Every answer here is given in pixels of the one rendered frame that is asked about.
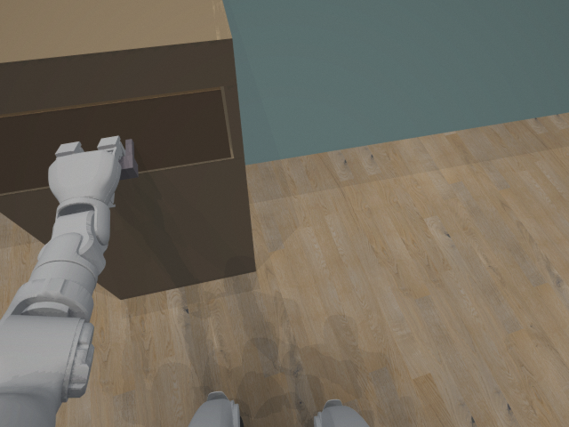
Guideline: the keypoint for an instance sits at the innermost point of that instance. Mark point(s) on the cabinet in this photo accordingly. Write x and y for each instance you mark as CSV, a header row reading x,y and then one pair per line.
x,y
172,227

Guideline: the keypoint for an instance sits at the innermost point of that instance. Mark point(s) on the right robot thigh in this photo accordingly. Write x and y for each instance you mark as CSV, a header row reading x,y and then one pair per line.
x,y
339,416

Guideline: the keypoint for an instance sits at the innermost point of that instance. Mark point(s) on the robot left shin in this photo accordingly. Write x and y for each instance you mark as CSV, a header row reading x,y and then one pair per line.
x,y
216,395

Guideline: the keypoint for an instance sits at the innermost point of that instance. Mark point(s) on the drawer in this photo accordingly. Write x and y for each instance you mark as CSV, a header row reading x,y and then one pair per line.
x,y
167,130

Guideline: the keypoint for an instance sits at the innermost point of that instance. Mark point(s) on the handle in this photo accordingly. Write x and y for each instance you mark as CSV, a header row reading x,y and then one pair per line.
x,y
128,163

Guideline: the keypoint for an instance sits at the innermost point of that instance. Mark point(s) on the robot left forearm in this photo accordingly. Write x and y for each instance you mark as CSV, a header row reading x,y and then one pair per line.
x,y
63,280

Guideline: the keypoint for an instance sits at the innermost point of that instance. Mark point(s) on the left robot upper arm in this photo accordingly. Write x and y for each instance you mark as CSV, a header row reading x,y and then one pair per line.
x,y
43,362

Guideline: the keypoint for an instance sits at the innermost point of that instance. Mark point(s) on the robot left hand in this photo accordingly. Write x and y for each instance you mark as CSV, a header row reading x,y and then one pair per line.
x,y
93,174

